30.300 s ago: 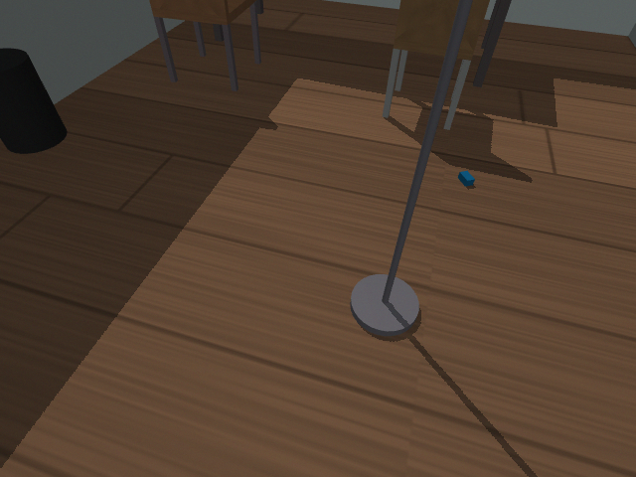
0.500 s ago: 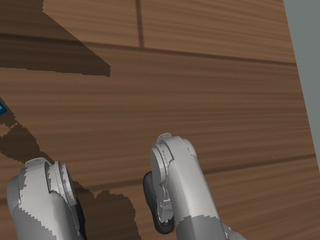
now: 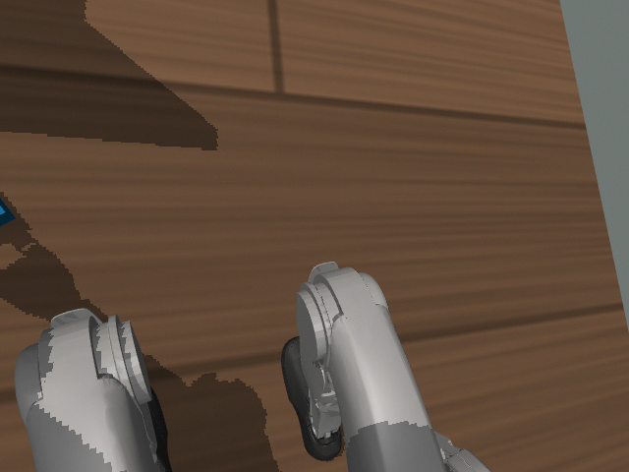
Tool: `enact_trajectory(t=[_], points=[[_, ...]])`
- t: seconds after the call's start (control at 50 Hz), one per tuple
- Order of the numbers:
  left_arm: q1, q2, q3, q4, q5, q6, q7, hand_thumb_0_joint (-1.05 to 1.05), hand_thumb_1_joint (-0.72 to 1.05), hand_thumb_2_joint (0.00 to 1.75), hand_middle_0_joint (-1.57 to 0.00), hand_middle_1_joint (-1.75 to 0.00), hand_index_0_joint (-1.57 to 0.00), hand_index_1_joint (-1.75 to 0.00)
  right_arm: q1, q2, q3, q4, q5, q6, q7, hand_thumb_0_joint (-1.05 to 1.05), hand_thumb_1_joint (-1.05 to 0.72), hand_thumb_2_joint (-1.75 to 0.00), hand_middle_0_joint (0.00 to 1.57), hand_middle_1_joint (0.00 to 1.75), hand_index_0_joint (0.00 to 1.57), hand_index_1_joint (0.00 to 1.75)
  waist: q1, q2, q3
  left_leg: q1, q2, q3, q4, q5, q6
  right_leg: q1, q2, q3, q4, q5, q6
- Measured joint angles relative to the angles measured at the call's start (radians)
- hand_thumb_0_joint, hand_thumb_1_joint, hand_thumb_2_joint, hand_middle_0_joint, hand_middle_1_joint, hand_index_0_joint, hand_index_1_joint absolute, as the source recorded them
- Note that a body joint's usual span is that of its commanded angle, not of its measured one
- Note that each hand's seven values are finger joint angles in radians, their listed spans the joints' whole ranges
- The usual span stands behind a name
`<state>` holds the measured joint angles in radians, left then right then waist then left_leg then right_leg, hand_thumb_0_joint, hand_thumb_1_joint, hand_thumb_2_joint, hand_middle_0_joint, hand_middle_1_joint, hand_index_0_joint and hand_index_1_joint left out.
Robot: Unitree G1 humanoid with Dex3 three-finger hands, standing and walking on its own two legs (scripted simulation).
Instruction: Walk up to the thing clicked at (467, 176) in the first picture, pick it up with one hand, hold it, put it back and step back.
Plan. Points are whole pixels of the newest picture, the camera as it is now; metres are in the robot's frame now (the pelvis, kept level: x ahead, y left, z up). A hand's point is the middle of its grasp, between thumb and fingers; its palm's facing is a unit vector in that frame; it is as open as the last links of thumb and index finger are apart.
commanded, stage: rise first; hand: left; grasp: from above
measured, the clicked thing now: out of the picture +0.48 +0.36 -0.29
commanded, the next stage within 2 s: approach in 0.06 s
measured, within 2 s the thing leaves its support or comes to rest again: neither
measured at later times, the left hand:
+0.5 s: hand out of the picture +0.49 +0.34 -0.17, palm faces -0.27 -0.29 -0.92, open 13.1 cm
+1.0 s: hand out of the picture +0.45 +0.35 -0.20, palm faces -0.34 -0.27 -0.90, open 13.1 cm
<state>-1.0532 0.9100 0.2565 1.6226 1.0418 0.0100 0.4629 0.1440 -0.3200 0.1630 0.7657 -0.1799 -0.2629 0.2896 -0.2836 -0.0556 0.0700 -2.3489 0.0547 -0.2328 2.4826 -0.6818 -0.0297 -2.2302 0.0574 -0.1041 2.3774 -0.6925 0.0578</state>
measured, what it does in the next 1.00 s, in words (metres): stands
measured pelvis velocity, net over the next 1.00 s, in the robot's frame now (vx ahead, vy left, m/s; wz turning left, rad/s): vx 0.00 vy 0.00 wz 0.00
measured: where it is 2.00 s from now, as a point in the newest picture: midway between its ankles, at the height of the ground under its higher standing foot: (238, 443)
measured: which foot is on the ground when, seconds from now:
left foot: down 0.00-1.00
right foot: down 0.00-1.00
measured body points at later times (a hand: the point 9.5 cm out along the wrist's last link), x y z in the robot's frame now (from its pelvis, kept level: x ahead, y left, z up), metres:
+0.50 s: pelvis +0.00 +0.00 +0.00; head +0.26 +0.10 +0.36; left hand +0.50 +0.35 -0.12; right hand +0.03 -0.25 -0.07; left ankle +0.07 +0.14 -0.28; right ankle +0.10 -0.12 -0.28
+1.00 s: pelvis +0.00 +0.00 +0.00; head +0.26 +0.09 +0.35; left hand +0.47 +0.36 -0.15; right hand +0.03 -0.25 -0.08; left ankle +0.07 +0.14 -0.28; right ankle +0.10 -0.12 -0.28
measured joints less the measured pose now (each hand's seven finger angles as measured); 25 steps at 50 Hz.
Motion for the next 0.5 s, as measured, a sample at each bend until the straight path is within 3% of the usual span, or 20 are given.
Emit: enact_trajectory(t=[0.22,0.32,0.42,0.5], points=[[-0.004,0.004,0.003,-0.005,0.008,0.001,0.006,0.0,-0.23,0.7,-0.36,-0.8,-0.37,-0.79,0.002,0.0,0.002,0.002,-0.001,0.001,-0.001,0.01,-0.92,-0.9,0.2,0.3,0.2,0.3,-0.004,-0.003,0.001,-0.001,-0.001,-0.004,0.004,-0.001,0.0,0.001,0.0,-0.003,0.001,0.0,0.0],[-0.034,0.001,-0.029,0.011,0.0,0.015,0.011,0.0,-0.27,0.75,-0.33,-0.79,-0.34,-0.8,0.007,0.002,0.003,0.004,-0.004,0.001,0.0,0.01,-0.91,-0.89,0.2,0.3,0.2,0.3,-0.007,-0.006,-0.005,-0.002,0.0,0.0,0.002,0.0,0.003,0.0,0.001,0.001,0.0,0.001,0.003],[-0.114,-0.001,-0.068,0.062,-0.005,0.043,0.024,0.0,-0.32,0.8,-0.3,-0.81,-0.3,-0.82,0.013,0.003,0.012,0.006,-0.01,-0.008,-0.003,0.01,-0.91,-0.89,0.2,0.3,0.2,0.3,-0.03,-0.013,-0.003,-0.008,0.0,0.003,-0.003,0.006,0.005,-0.004,0.001,0.002,-0.006,0.005,-0.001],[-0.178,0.007,-0.076,0.08,0.015,0.065,0.03,0.0,-0.36,0.82,-0.29,-0.83,-0.28,-0.84,0.022,-0.004,0.033,-0.004,-0.01,-0.006,-0.008,0.01,-0.91,-0.89,0.2,0.3,0.2,0.3,-0.064,-0.015,0.003,-0.01,0.002,0.0,-0.006,0.005,0.006,-0.006,0.002,-0.002,-0.012,0.008,0.0]])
